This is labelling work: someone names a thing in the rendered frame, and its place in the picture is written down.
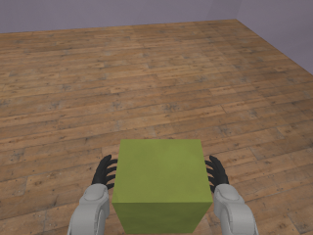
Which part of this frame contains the robot left hand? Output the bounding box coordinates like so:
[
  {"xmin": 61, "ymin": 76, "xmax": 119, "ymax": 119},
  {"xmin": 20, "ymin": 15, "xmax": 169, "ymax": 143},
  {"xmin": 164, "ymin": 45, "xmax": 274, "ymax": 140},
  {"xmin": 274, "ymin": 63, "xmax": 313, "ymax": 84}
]
[{"xmin": 91, "ymin": 155, "xmax": 118, "ymax": 190}]

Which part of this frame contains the carton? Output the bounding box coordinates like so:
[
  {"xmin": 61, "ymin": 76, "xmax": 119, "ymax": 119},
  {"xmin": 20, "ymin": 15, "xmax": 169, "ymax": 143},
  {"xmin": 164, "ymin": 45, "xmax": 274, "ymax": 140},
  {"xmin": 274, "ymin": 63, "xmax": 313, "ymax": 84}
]
[{"xmin": 112, "ymin": 139, "xmax": 213, "ymax": 234}]

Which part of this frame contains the robot right forearm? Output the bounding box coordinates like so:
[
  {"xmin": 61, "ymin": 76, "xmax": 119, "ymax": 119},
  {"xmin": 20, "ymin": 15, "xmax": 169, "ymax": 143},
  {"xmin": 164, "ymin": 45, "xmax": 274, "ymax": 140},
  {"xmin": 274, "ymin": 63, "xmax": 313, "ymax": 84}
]
[{"xmin": 213, "ymin": 183, "xmax": 259, "ymax": 235}]

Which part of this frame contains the robot left forearm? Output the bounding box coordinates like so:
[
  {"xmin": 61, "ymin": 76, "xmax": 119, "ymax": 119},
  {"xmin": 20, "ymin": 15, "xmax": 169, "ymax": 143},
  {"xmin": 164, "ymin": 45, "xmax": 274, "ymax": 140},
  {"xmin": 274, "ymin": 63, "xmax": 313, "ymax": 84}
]
[{"xmin": 67, "ymin": 183, "xmax": 110, "ymax": 235}]

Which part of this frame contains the robot right hand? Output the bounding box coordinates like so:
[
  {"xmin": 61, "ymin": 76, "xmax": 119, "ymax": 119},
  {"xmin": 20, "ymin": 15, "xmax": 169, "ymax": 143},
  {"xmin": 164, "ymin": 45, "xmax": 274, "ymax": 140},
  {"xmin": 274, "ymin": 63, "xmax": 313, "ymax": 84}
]
[{"xmin": 204, "ymin": 155, "xmax": 230, "ymax": 193}]

